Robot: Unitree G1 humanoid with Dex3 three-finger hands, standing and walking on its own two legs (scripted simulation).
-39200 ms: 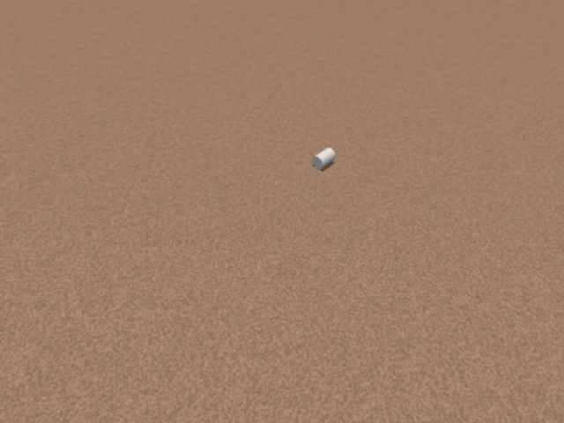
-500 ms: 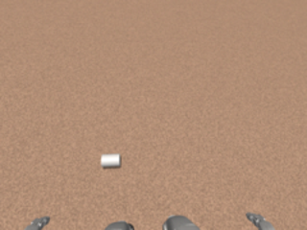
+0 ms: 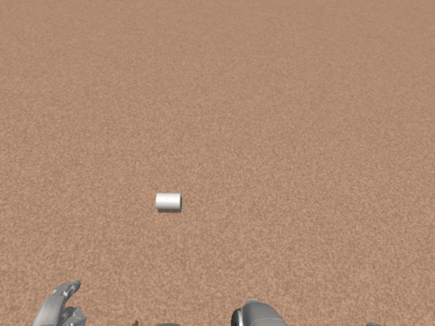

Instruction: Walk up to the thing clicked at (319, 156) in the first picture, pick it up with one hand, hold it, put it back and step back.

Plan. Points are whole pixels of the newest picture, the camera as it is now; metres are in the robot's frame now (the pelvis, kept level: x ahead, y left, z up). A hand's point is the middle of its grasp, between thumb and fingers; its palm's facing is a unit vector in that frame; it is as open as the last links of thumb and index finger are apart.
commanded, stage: step back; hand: left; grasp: from above
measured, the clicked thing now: (169, 201) +0.68 +0.20 -0.71
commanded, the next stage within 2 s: none
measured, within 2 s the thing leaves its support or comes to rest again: neither
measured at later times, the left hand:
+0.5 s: hand out of the picture -0.07 +0.23 -0.13, palm faces -0.04 -0.91 -0.41, open 7.4 cm
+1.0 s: hand out of the picture -0.24 +0.22 -0.15, palm faces -0.06 -0.92 -0.39, open 7.4 cm
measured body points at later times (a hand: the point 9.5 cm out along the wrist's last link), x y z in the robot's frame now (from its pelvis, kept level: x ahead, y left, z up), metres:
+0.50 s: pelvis -0.16 -0.04 +0.01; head -0.11 -0.05 +0.45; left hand -0.06 +0.28 -0.10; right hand -0.05 -0.36 -0.11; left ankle -0.14 +0.10 -0.65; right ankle -0.14 -0.16 -0.72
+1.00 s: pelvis -0.34 -0.05 +0.00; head -0.29 -0.04 +0.44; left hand -0.24 +0.27 -0.12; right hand -0.22 -0.37 -0.10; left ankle -0.23 +0.08 -0.72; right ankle -0.39 -0.18 -0.72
